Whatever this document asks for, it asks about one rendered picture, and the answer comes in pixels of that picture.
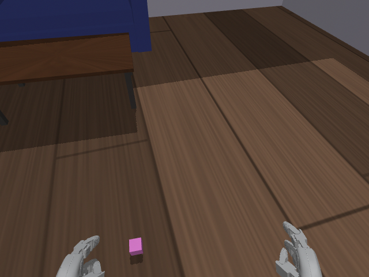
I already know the coffee table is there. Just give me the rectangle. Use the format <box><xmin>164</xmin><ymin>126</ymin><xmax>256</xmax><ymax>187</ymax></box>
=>
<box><xmin>0</xmin><ymin>32</ymin><xmax>136</xmax><ymax>126</ymax></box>

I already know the right robot hand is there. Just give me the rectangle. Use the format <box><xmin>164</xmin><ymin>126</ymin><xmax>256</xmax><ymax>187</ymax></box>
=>
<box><xmin>276</xmin><ymin>221</ymin><xmax>322</xmax><ymax>277</ymax></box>

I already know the left robot hand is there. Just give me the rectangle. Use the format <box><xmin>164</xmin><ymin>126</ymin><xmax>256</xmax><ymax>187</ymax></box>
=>
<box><xmin>56</xmin><ymin>235</ymin><xmax>105</xmax><ymax>277</ymax></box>

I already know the cube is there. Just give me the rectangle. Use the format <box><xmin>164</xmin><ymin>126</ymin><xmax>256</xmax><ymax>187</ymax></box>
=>
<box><xmin>129</xmin><ymin>238</ymin><xmax>143</xmax><ymax>256</ymax></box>

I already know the sofa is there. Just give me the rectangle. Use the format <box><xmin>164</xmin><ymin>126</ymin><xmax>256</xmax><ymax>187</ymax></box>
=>
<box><xmin>0</xmin><ymin>0</ymin><xmax>152</xmax><ymax>53</ymax></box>

